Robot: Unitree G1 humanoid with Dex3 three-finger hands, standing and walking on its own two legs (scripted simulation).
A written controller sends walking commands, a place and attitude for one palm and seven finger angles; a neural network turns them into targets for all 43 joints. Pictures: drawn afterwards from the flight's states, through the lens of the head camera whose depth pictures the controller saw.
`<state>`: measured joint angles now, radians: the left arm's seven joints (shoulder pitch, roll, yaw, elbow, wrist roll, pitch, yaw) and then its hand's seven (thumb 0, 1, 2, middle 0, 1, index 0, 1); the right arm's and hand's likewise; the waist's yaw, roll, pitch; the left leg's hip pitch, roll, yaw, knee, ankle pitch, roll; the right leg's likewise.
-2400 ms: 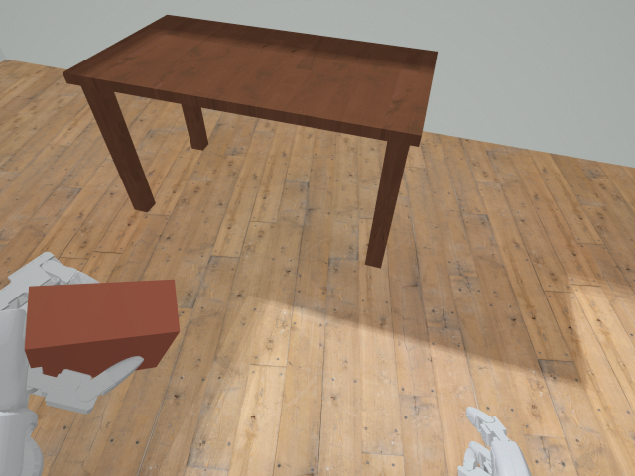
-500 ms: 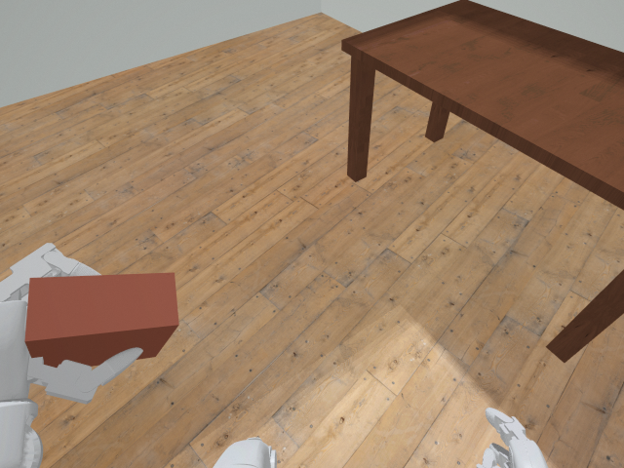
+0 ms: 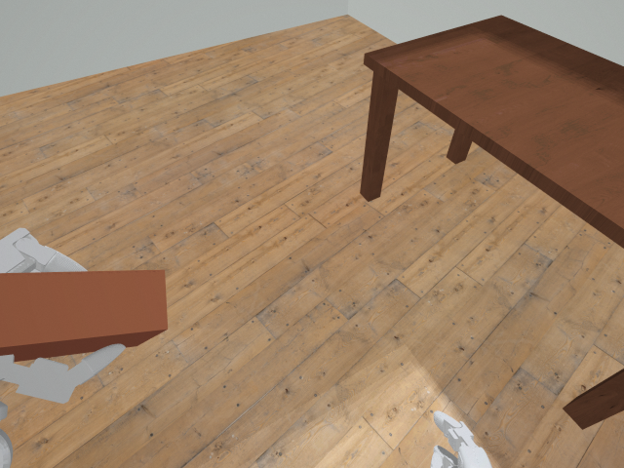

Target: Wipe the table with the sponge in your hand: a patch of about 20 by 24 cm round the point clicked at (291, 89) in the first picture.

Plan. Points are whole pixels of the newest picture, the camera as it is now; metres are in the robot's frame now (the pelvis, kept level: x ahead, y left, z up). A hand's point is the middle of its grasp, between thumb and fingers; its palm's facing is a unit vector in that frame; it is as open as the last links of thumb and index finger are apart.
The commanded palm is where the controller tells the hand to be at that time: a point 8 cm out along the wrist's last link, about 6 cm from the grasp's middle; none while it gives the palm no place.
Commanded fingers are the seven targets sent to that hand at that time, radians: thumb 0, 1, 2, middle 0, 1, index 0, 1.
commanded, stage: walk to a spot facing it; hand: left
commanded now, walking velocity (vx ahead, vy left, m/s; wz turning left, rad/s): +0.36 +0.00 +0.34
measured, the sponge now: (105, 316) +0.21 +0.21 +0.17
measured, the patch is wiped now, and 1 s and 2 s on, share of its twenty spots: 0.00 0.00 0.00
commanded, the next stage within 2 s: turn to face it in 1.26 s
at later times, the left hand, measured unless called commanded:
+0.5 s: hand (97, 214) +0.33 +0.27 +0.17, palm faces +0.56 -0.74 -0.39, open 9.6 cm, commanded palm +0.26 +0.29 +0.18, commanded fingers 0.00 0.10 1.30 -1.20 -1.60 -1.20 -1.60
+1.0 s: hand (139, 170) +0.41 +0.26 +0.17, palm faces +0.62 -0.64 -0.46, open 9.6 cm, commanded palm +0.34 +0.29 +0.18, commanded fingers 0.00 0.10 1.30 -1.20 -1.60 -1.20 -1.60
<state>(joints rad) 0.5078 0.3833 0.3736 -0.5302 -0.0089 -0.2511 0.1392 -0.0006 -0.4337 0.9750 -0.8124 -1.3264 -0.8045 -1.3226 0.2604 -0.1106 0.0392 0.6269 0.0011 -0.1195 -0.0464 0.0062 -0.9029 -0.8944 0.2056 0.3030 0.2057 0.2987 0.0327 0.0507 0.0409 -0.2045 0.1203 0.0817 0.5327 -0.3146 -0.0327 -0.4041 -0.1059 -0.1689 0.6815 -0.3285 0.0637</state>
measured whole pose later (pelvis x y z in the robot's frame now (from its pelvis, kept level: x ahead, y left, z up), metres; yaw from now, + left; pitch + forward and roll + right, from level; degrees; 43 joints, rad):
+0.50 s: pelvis +0.14 -0.01 -0.01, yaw +9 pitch -1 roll +0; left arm 0.39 0.40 0.40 -0.51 0.00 -0.22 0.17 0.00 -0.43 0.98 -0.81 -1.33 -0.80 -1.32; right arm 0.16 -0.18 -0.03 0.58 0.01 -0.07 -0.05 0.01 -0.91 -0.90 0.20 0.30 0.20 0.30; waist -0.01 -0.05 0.07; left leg -0.36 0.07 0.14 0.65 -0.27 0.04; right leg -0.43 -0.10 -0.08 1.19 -0.52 0.04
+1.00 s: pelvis +0.29 -0.03 +0.00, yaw +20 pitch +0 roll +2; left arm 0.51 0.36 0.35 -0.57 -0.01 -0.20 0.15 0.00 -0.44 0.98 -0.81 -1.33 -0.80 -1.32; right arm 0.20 -0.27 -0.05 0.60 0.00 -0.04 -0.06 0.01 -0.91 -0.89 0.20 0.30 0.20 0.30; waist 0.00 -0.03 0.10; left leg -0.51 0.10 0.15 0.88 -0.37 -0.03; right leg -0.17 -0.16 -0.28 0.53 -0.34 0.02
